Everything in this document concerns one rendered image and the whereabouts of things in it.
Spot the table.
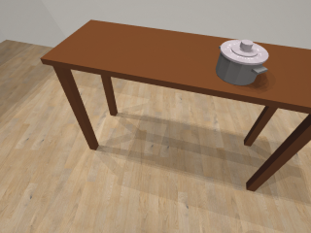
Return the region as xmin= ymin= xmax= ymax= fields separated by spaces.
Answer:
xmin=40 ymin=19 xmax=311 ymax=192

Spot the pot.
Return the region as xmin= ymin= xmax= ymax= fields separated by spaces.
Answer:
xmin=216 ymin=46 xmax=268 ymax=85

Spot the knob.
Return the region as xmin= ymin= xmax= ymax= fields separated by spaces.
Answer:
xmin=239 ymin=39 xmax=254 ymax=50

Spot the lid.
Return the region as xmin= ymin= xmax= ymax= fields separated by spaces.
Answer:
xmin=220 ymin=40 xmax=269 ymax=65

